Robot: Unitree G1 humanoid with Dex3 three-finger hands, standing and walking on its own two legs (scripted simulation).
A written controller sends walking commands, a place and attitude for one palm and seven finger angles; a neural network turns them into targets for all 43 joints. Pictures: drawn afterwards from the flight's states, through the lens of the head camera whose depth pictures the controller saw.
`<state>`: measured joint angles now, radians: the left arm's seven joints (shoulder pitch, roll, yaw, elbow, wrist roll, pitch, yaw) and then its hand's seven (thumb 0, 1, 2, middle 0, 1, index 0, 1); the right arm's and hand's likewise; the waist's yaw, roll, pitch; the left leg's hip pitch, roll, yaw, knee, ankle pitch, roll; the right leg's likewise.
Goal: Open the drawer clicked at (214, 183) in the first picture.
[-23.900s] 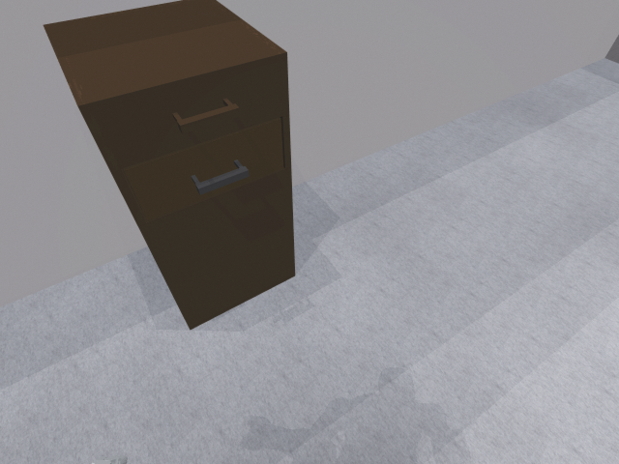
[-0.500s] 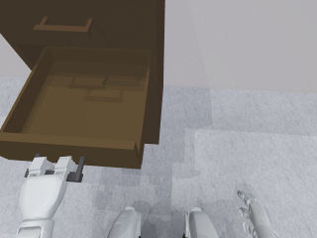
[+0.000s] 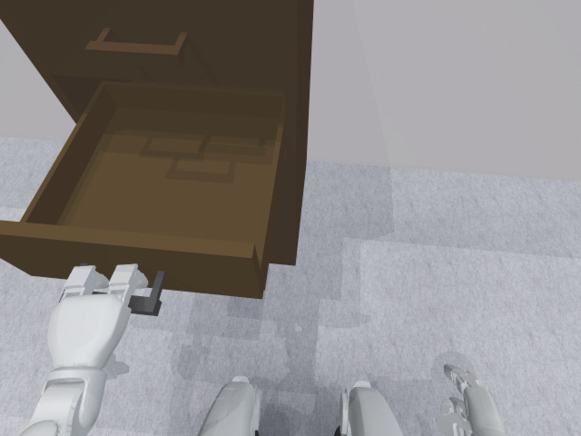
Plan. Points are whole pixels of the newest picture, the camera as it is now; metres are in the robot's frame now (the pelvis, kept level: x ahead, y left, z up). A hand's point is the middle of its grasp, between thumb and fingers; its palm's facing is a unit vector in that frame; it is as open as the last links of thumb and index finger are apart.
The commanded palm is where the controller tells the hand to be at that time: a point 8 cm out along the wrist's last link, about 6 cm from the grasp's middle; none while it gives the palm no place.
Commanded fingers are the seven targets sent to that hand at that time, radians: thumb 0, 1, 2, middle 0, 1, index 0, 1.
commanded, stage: lift the hand off the handle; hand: left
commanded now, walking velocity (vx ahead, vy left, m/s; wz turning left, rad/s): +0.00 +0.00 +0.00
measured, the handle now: (116, 288) +0.30 +0.27 -0.01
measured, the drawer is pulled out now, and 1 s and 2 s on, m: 0.30 0.29 0.29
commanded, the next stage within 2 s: none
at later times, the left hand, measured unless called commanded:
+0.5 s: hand (113, 324) +0.26 +0.27 -0.03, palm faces -0.02 -0.03 -1.00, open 13.6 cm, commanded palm +0.24 +0.26 +0.02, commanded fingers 0.00 -0.50 0.30 -0.30 -1.20 -0.30 -1.20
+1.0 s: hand (100, 316) +0.26 +0.27 +0.01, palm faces -0.02 -0.05 -1.00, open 13.6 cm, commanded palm +0.24 +0.26 +0.06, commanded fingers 0.00 -0.50 0.30 -0.30 -1.20 -0.30 -1.20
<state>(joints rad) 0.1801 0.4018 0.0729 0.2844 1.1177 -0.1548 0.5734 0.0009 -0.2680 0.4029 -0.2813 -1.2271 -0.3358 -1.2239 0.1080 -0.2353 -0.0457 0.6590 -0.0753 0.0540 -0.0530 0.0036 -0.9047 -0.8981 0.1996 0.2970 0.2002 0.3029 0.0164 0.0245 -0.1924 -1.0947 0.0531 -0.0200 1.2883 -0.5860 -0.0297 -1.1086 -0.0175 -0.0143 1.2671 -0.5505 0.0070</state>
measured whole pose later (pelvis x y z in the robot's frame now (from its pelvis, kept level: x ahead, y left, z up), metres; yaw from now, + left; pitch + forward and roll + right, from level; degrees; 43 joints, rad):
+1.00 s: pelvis +0.01 +0.01 +0.04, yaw +0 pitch +17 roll -1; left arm 0.19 0.39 0.01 0.26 1.08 -0.07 0.52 0.00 -0.49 0.31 -0.32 -1.20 -0.35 -1.21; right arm 0.13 -0.22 -0.03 0.65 -0.06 0.05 -0.06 0.00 -0.90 -0.90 0.20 0.30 0.20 0.30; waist 0.01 0.03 -0.16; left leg -0.88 0.05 -0.01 1.10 -0.52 -0.02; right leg -0.89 -0.02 -0.01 1.07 -0.48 0.02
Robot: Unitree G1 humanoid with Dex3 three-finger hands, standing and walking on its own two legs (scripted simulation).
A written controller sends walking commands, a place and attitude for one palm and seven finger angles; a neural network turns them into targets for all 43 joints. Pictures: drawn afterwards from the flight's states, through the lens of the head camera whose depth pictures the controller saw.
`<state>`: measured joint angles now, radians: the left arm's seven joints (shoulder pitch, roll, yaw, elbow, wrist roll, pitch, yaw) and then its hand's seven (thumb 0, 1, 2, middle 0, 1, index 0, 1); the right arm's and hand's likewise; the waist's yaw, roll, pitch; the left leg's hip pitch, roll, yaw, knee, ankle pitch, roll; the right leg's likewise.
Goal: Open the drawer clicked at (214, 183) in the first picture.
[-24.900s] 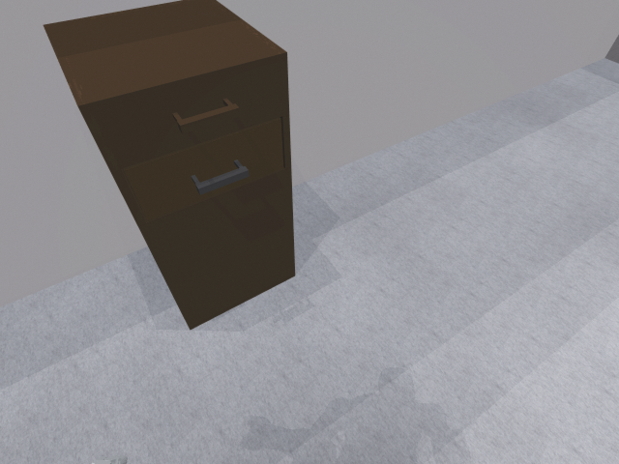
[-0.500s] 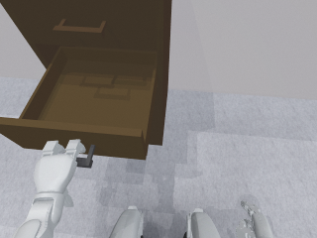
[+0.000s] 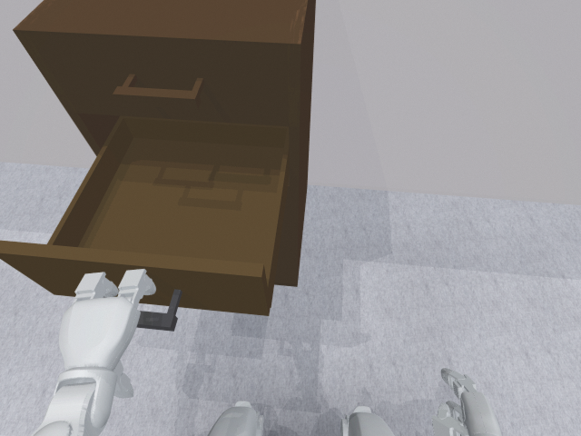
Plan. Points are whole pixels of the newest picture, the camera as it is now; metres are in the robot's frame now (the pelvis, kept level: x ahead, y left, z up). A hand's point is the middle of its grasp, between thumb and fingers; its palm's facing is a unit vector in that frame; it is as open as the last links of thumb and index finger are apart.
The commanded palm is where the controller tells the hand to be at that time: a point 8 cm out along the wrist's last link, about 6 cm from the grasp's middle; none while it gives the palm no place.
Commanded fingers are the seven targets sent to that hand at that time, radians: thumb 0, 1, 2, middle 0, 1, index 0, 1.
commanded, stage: lift the hand off the handle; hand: left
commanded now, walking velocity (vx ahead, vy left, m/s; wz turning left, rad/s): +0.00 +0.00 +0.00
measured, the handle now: (136, 305) +0.30 +0.26 -0.05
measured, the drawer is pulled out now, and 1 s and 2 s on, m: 0.29 0.29 0.29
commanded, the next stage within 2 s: draw the hand back to the body in 1.68 s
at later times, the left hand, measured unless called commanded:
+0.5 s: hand (113, 325) +0.25 +0.26 +0.00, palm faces -0.03 -0.05 -1.00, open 13.4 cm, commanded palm +0.23 +0.26 +0.06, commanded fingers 0.00 -0.50 0.30 -0.30 -1.20 -0.30 -1.20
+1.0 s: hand (97, 304) +0.26 +0.26 +0.05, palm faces +0.00 -0.06 -1.00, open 13.8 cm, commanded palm +0.24 +0.26 +0.10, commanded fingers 0.00 -0.50 0.30 -0.30 -1.20 -0.30 -1.20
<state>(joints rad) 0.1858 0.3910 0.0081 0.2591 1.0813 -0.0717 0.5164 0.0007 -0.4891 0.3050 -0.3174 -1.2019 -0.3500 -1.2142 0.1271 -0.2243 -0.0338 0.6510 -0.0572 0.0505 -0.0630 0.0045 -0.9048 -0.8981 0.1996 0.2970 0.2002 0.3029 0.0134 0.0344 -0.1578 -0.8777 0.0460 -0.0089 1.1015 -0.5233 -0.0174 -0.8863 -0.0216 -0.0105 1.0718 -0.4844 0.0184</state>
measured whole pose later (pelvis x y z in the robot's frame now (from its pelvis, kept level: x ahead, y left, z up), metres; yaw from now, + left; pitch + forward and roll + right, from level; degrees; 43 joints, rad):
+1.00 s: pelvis +0.02 +0.00 +0.04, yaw +0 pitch +10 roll -1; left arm 0.21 0.42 0.02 0.12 1.02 -0.05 0.36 0.00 -0.49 0.31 -0.32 -1.20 -0.33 -1.20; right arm 0.14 -0.23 -0.03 0.63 -0.04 0.07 -0.06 0.01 -0.91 -0.90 0.20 0.30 0.20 0.30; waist 0.03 0.05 -0.10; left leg -0.60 0.04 0.00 0.86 -0.45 -0.02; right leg -0.61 -0.02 -0.01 0.84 -0.41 0.02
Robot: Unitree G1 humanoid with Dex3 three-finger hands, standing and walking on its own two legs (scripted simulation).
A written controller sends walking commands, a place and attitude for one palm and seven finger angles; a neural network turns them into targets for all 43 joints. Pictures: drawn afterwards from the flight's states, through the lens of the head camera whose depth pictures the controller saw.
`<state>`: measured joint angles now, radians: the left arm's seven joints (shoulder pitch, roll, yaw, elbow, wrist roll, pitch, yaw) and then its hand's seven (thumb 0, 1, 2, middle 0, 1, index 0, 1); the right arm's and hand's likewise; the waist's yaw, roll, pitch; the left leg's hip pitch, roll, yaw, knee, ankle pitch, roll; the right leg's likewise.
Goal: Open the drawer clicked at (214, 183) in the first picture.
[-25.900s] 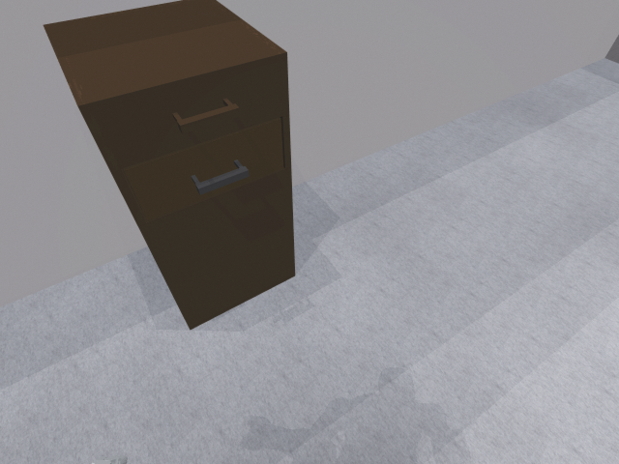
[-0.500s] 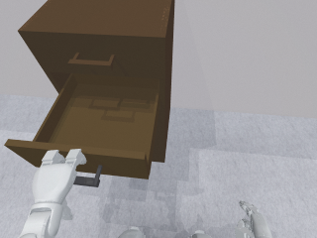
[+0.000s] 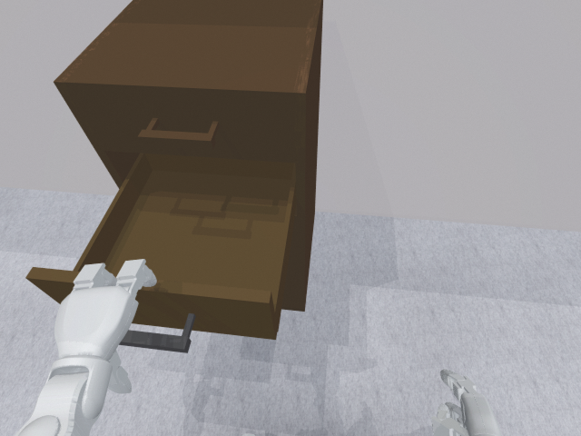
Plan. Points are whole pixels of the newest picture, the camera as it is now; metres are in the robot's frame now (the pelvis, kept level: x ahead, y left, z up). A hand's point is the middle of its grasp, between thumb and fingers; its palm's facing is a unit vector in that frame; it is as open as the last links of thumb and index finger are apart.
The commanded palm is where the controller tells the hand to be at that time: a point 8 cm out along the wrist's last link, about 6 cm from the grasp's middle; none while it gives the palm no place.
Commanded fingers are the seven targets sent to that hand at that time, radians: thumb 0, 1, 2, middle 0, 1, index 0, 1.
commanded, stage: lift the hand off the handle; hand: left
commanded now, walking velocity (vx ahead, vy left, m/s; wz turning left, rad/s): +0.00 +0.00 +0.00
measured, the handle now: (153, 328) +0.28 +0.26 -0.09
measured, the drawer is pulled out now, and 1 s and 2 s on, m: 0.29 0.29 0.29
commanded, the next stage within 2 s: draw the hand back to the body in 0.68 s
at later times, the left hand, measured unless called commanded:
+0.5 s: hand (110, 323) +0.24 +0.25 +0.05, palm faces +0.04 -0.07 -1.00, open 13.8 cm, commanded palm +0.21 +0.25 +0.10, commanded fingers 0.00 -0.50 0.30 -0.30 -1.20 -0.30 -1.20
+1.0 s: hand (86, 329) +0.22 +0.26 +0.08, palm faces +0.06 -0.04 -1.00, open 13.8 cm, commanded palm +0.19 +0.26 +0.13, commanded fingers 0.00 -0.50 0.30 -0.30 -1.20 -0.30 -1.20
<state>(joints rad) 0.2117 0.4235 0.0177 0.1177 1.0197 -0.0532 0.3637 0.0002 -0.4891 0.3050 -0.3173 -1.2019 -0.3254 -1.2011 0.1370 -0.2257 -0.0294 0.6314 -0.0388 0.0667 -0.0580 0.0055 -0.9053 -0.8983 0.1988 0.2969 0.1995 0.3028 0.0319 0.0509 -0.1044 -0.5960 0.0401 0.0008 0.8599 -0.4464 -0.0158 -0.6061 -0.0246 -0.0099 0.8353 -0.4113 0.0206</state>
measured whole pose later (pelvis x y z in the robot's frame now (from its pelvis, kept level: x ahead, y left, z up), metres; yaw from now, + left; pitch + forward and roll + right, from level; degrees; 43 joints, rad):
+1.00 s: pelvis +0.00 -0.01 +0.02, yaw +1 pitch +6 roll +0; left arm 0.34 0.48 0.09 -0.11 0.97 -0.12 0.27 0.00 -0.49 0.30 -0.32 -1.20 -0.32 -1.20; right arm 0.12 -0.24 -0.03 0.63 -0.04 0.06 -0.05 0.01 -0.91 -0.90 0.20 0.30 0.20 0.30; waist 0.07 0.07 -0.06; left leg -0.43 0.04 0.00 0.71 -0.38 -0.03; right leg -0.44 -0.03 -0.02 0.70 -0.35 0.01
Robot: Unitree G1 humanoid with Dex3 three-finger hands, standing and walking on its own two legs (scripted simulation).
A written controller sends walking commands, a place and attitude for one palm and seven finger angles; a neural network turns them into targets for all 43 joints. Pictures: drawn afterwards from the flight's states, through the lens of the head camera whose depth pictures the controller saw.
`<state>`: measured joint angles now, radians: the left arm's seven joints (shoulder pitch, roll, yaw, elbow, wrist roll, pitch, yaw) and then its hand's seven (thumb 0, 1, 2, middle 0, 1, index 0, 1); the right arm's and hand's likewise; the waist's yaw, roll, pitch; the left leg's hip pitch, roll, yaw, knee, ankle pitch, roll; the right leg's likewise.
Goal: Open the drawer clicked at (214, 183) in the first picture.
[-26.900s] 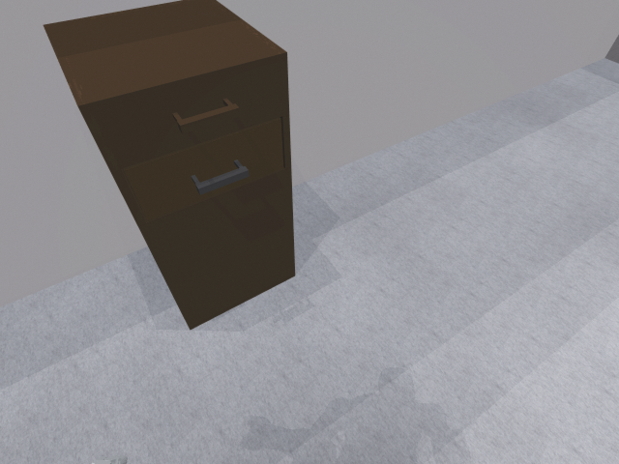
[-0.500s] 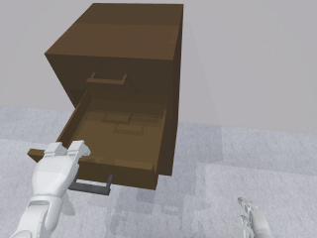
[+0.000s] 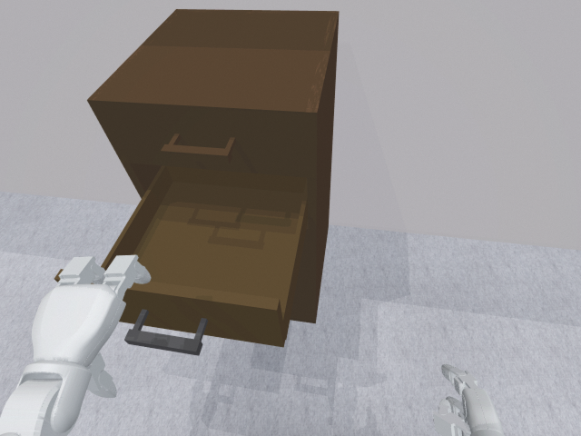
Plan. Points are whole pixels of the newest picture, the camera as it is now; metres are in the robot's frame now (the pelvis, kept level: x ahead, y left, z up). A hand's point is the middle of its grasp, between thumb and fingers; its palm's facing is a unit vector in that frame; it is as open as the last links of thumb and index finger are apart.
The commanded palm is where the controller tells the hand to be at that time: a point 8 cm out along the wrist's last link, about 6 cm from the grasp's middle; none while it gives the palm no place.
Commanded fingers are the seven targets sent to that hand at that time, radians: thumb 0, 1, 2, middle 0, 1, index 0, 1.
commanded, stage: draw the hand back to the body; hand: left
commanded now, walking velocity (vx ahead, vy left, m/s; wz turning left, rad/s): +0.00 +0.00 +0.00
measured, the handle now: (168, 330) +0.29 +0.26 -0.11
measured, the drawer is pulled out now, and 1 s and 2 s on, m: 0.29 0.29 0.29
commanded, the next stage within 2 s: step back with the hand held close in 1.38 s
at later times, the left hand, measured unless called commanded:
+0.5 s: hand (80, 325) +0.20 +0.26 +0.11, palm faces +0.31 -0.67 -0.68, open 13.7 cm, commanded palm +0.16 +0.28 +0.15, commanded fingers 0.00 -0.25 0.41 -0.28 -1.04 -0.28 -1.04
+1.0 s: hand (69, 303) +0.20 +0.24 +0.17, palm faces +0.39 -0.82 -0.42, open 10.2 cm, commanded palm +0.15 +0.28 +0.19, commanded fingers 0.00 0.62 0.78 -0.22 -0.48 -0.22 -0.48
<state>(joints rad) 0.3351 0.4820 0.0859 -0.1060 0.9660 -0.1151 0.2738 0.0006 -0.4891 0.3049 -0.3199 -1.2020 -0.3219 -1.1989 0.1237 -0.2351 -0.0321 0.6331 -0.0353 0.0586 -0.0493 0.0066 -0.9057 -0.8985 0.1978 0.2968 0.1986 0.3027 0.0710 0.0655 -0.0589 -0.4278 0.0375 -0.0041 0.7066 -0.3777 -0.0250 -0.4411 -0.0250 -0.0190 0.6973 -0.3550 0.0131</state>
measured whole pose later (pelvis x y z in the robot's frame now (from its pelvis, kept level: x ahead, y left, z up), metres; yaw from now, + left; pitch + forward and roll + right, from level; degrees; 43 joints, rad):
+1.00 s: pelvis +0.02 +0.00 +0.03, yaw +0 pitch -3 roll -1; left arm 0.53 0.30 0.27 -0.44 -0.02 -0.11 0.11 0.00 0.28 0.64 -0.25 -0.70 -0.25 -0.69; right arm 0.19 -0.22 0.00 0.67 -0.02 -0.18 -0.09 0.01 -0.90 -0.90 0.20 0.30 0.20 0.30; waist 0.06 0.07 0.02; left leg -0.08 0.04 0.00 0.39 -0.26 -0.02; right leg -0.08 -0.02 -0.03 0.36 -0.23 0.02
